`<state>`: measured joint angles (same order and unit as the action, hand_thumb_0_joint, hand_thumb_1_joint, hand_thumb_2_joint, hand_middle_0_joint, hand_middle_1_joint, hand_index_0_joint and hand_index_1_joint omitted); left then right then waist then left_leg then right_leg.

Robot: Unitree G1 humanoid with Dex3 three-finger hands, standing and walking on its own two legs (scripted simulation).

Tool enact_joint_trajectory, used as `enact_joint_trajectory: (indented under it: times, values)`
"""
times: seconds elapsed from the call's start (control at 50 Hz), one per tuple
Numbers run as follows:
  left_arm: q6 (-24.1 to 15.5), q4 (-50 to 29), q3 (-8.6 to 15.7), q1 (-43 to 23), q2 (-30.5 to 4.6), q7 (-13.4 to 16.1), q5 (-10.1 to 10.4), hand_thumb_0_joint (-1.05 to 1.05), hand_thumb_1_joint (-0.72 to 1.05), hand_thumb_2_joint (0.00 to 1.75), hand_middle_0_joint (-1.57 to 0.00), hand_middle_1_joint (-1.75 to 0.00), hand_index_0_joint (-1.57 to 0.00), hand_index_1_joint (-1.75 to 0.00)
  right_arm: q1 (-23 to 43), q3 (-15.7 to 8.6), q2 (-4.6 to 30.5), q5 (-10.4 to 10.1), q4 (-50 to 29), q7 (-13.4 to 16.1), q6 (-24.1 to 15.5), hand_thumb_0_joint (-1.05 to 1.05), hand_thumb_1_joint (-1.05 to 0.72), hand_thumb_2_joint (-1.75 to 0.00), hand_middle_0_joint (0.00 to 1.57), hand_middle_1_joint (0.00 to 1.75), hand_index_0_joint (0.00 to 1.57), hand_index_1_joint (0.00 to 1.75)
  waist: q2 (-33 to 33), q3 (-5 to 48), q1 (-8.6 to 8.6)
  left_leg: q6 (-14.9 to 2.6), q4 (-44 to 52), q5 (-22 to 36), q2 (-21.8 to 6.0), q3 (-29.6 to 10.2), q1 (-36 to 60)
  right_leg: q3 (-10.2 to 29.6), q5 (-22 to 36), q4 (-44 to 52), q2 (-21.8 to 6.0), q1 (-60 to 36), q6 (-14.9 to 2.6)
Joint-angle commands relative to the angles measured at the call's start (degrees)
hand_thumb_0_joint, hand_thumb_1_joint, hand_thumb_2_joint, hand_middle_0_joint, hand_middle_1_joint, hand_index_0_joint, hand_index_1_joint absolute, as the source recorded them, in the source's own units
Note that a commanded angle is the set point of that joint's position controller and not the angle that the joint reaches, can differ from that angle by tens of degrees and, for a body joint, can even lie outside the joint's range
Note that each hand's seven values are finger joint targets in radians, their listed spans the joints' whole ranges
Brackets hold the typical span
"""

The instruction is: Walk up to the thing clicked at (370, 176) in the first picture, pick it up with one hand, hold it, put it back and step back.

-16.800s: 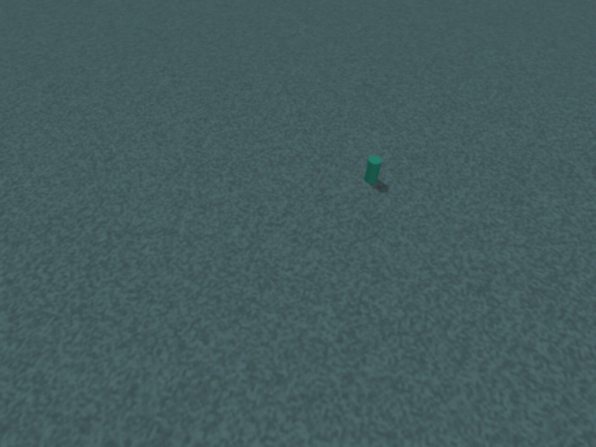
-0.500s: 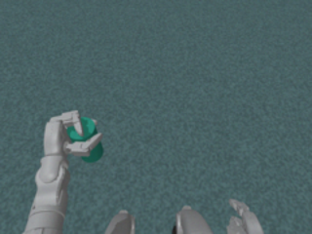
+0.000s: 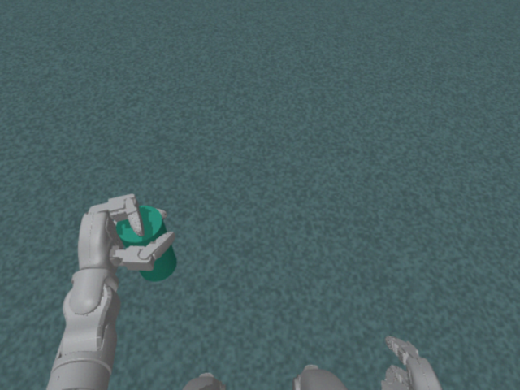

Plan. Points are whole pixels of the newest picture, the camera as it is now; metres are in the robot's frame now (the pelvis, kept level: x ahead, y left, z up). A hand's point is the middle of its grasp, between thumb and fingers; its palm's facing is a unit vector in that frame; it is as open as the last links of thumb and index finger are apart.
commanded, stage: hold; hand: left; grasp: from the side
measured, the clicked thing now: (149, 245) +0.34 +0.18 +0.00
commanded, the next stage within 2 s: none
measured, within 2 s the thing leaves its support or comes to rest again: neither
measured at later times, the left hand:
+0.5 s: hand (144, 228) +0.33 +0.17 +0.06, palm faces +0.07 -1.00 -0.01, open 5.4 cm
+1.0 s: hand (142, 235) +0.32 +0.17 +0.07, palm faces +0.07 -1.00 -0.01, open 5.4 cm
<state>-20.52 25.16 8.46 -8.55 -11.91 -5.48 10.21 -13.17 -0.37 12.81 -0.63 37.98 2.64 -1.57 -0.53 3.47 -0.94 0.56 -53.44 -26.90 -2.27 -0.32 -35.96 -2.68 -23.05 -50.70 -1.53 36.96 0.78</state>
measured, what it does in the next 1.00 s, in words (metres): stands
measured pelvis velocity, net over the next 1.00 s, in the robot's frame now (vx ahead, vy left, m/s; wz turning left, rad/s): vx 0.00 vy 0.00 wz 0.00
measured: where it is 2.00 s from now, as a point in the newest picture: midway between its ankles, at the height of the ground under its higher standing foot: outside the picture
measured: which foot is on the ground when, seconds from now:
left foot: down 0.00-1.00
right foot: down 0.00-1.00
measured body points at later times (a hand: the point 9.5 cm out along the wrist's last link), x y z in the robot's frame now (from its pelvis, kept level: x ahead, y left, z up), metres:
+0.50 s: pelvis +0.01 +0.00 +0.01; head +0.04 +0.00 +0.46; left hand +0.32 +0.22 +0.07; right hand +0.14 -0.25 -0.10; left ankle +0.00 +0.12 -0.69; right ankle +0.02 -0.13 -0.69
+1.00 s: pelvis +0.00 +0.00 +0.02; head +0.03 +0.00 +0.46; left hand +0.31 +0.22 +0.07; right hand +0.13 -0.25 -0.09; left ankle +0.00 +0.12 -0.69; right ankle +0.02 -0.13 -0.69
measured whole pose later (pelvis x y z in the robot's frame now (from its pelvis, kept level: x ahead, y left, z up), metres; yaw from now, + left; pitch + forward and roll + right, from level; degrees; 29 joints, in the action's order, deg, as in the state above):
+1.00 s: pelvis +0.00 +0.00 +0.02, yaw +0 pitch +5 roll -1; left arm -20.1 23.3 7.7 -5.7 -10.9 -5.2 10.0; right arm -13.0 -0.4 12.6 -0.7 38.1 2.2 -1.4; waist -0.5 1.5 -0.8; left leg 0.7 -46.7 -23.9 -2.1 0.0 -27.8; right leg -2.5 -20.4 -44.6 -1.5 29.1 0.6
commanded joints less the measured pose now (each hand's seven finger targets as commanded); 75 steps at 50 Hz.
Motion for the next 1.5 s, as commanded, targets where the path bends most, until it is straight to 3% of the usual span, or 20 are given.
enact_joint_trajectory:
  times: [0.0,0.36,0.42,0.48,0.52,0.56,0.58,0.62,0.64,0.72,0.74,0.8,0.84,0.94,1.02,1.22,1.26,1.38,1.4,1.48]
  values:
    - [-3.74,-12.86,2.76,-13.93,-7.01,0.04,0.83,0.00,0.37,1.29,-1.34,-1.45,-1.36,-1.45,0.28,-2.64,7.64,-0.03,-6.55,0.24,-2.01,0.00,-0.90,-0.90,0.20,0.30,0.20,0.30,-1.05,15.76,0.01,-0.34,8.81,17.46,1.53,-0.21,7.37,0.14,16.47,6.24,1.60,-11.33,-1.68]
    - [-4.42,-15.01,3.16,-14.61,-7.58,0.19,0.58,0.00,0.38,1.21,-1.33,-1.42,-1.35,-1.41,1.14,-2.70,7.43,0.00,-7.11,0.46,-1.55,0.00,-0.91,-0.90,0.20,0.30,0.20,0.30,-1.00,15.17,-0.02,-0.47,11.08,17.83,1.92,0.62,10.53,0.66,17.71,9.21,1.43,-15.30,-1.28]
    - [-3.71,-12.65,1.73,-12.59,-5.01,-0.02,1.02,0.00,0.39,1.21,-1.34,-1.42,-1.36,-1.41,1.42,-2.77,7.79,-0.04,-7.21,0.19,-1.78,0.00,-0.91,-0.90,0.20,0.30,0.20,0.30,-0.16,13.66,-0.43,-0.27,11.63,19.22,1.48,0.27,11.03,0.26,18.28,9.06,1.75,-14.61,-1.48]
    - [-3.84,-15.85,3.70,-14.36,-8.49,0.30,0.20,0.00,0.42,1.20,-1.33,-1.40,-1.35,-1.39,0.90,-2.85,7.53,0.08,-6.82,0.46,-1.33,0.00,-0.91,-0.90,0.20,0.30,0.20,0.30,-0.53,15.88,0.28,-0.45,11.61,19.42,1.77,0.41,11.50,0.43,18.99,9.64,1.59,-16.76,-1.27]
    - [-2.90,-10.20,0.26,-9.53,-2.81,-0.27,1.09,0.00,0.40,1.22,-1.34,-1.43,-1.36,-1.42,1.76,-2.48,7.30,-0.14,-7.42,0.16,-1.55,0.00,-0.91,-0.90,0.20,0.30,0.20,0.30,1.20,11.29,-0.60,-0.48,12.40,17.72,1.73,0.48,10.68,0.18,17.25,10.20,1.72,-15.02,-1.28]
    - [-3.23,-15.19,3.41,-13.54,-6.96,0.37,1.17,0.00,0.42,1.22,-1.33,-1.42,-1.35,-1.41,1.59,-2.99,7.86,-0.15,-7.09,0.25,-1.62,0.00,-0.90,-0.90,0.20,0.30,0.20,0.30,-0.57,14.15,0.31,-0.29,12.54,18.83,1.59,0.32,11.94,0.18,17.89,10.19,1.77,-15.77,-1.41]
    - [-2.86,-12.24,1.27,-12.08,-4.91,0.14,0.83,0.00,0.40,1.20,-1.33,-1.41,-1.35,-1.40,1.98,-2.67,7.74,-0.23,-7.63,0.16,-1.53,0.00,-0.91,-0.90,0.20,0.30,0.20,0.30,0.86,12.30,-0.49,-0.35,12.78,18.66,1.49,0.20,11.44,-0.02,17.45,10.38,1.80,-15.44,-1.42]
    - [-3.51,-16.25,3.38,-14.52,-8.16,0.41,0.36,0.00,0.40,1.21,-1.34,-1.42,-1.35,-1.41,2.09,-2.89,7.87,-0.11,-7.39,0.09,-1.53,0.00,-0.91,-0.90,0.20,0.30,0.20,0.30,-1.50,12.29,0.40,-0.31,13.27,17.42,1.73,0.42,11.75,0.23,16.46,10.59,1.63,-15.56,-1.48]
    - [-2.83,-11.17,1.49,-10.10,-5.03,0.20,0.35,0.00,0.36,1.20,-1.34,-1.42,-1.36,-1.41,1.97,-2.57,7.33,-0.09,-7.48,0.00,-1.52,0.00,-0.91,-0.90,0.20,0.30,0.20,0.30,0.14,11.18,-0.02,-0.36,13.26,17.20,1.61,0.27,11.37,0.02,16.01,10.73,1.74,-15.51,-1.41]
    - [-3.49,-16.76,0.88,-14.68,-5.46,0.14,0.77,0.00,0.42,1.20,-1.32,-1.40,-1.34,-1.39,2.26,-2.56,7.43,-0.13,-7.75,-0.05,-1.84,0.00,-0.91,-0.90,0.20,0.30,0.20,0.30,-0.65,12.94,-0.27,-0.31,13.90,16.67,1.59,0.12,12.61,-0.05,15.74,11.01,1.81,-15.97,-1.41]
    - [-3.42,-16.79,2.65,-14.78,-7.32,0.47,0.62,0.00,0.42,1.21,-1.33,-1.41,-1.34,-1.40,1.97,-2.70,7.57,-0.13,-7.33,0.08,-1.79,0.00,-0.91,-0.90,0.20,0.30,0.20,0.30,-1.05,13.32,0.19,-0.45,13.85,15.83,1.77,0.37,12.31,0.20,15.27,11.40,1.62,-16.46,-1.37]
    - [-3.33,-14.76,2.83,-12.36,-5.85,0.42,1.26,0.00,0.41,1.21,-1.33,-1.41,-1.35,-1.40,2.74,-2.58,7.35,-0.20,-7.53,0.01,-2.22,0.00,-0.91,-0.90,0.20,0.30,0.20,0.30,2.32,11.70,0.18,-0.95,14.12,13.56,1.96,0.63,10.70,0.47,13.99,12.35,1.20,-16.83,-0.93]
    - [-3.33,-14.37,0.98,-12.20,-4.53,0.31,0.87,0.00,0.39,1.19,-1.32,-1.40,-1.34,-1.39,2.85,-2.44,7.16,-0.13,-7.60,-0.03,-2.13,0.00,-0.91,-0.90,0.20,0.30,0.20,0.30,0.30,10.96,-0.25,-0.70,14.33,13.55,1.94,0.56,11.21,0.23,13.59,12.21,1.45,-15.63,-1.20]
    - [-4.17,-16.16,1.60,-13.98,-6.14,0.22,0.44,0.00,0.40,1.21,-1.31,-1.40,-1.33,-1.39,2.17,-2.57,7.25,-0.02,-7.14,-0.10,-2.31,0.00,-0.91,-0.90,0.20,0.30,0.20,0.30,-1.22,14.17,-0.09,-0.42,13.67,17.35,1.90,0.35,13.06,0.30,16.75,11.25,1.48,-16.75,-1.40]
    - [-3.97,-14.26,2.81,-14.15,-6.37,0.58,0.93,0.00,0.43,1.20,-1.30,-1.39,-1.32,-1.37,2.16,-2.51,7.37,-0.10,-6.72,-0.11,-2.52,0.00,-0.90,-0.90,0.20,0.30,0.20,0.30,0.42,11.20,-0.04,-0.58,14.37,14.19,1.71,0.13,11.24,0.07,13.95,11.88,1.56,-15.44,-1.28]
    - [-3.47,-12.85,0.98,-12.97,-4.99,-0.10,0.90,0.00,0.40,1.21,-1.31,-1.40,-1.33,-1.39,2.16,-2.66,7.64,-0.30,-6.87,-0.30,-2.79,0.00,-0.91,-0.90,0.20,0.30,0.20,0.30,0.11,11.59,-0.46,-0.52,14.24,16.15,1.81,0.29,12.15,0.11,15.85,11.92,1.52,-15.80,-1.32]
    - [-4.05,-16.26,3.29,-15.37,-7.83,0.33,0.80,0.00,0.39,1.20,-1.29,-1.39,-1.31,-1.38,2.20,-2.89,7.72,-0.23,-6.83,-0.24,-2.69,0.00,-0.90,-0.90,0.20,0.30,0.20,0.30,-1.15,12.41,0.28,-0.48,14.43,14.65,1.86,0.22,12.12,0.03,14.13,12.11,1.52,-15.74,-1.37]
    - [-4.23,-14.03,3.62,-12.99,-7.01,0.33,0.92,0.00,0.41,1.21,-1.30,-1.39,-1.32,-1.38,1.84,-2.72,7.35,-0.12,-6.43,-0.30,-2.84,0.00,-0.90,-0.90,0.20,0.30,0.20,0.30,-0.01,11.42,0.28,-0.73,13.99,14.28,2.06,0.58,10.76,0.35,14.38,12.31,1.30,-16.15,-1.12]
    - [-3.74,-9.92,1.87,-10.59,-4.88,-0.03,0.70,0.00,0.43,1.20,-1.30,-1.39,-1.32,-1.38,1.66,-2.73,7.57,-0.22,-6.53,-0.32,-2.84,0.00,-0.91,-0.90,0.20,0.30,0.20,0.30,1.69,11.26,-0.55,-0.80,13.95,14.98,1.89,0.48,11.08,0.34,15.17,12.07,1.43,-16.06,-1.13]
    - [-4.90,-17.62,2.57,-15.89,-7.40,-0.33,0.77,0.00,0.40,1.19,-1.29,-1.38,-1.31,-1.36,1.50,-3.00,7.70,-0.14,-6.63,-0.25,-2.83,0.00,-0.91,-0.90,0.20,0.30,0.20,0.30,-2.05,14.57,-0.02,-0.26,13.97,17.88,1.76,0.13,14.06,0.00,16.95,11.30,1.61,-16.68,-1.48]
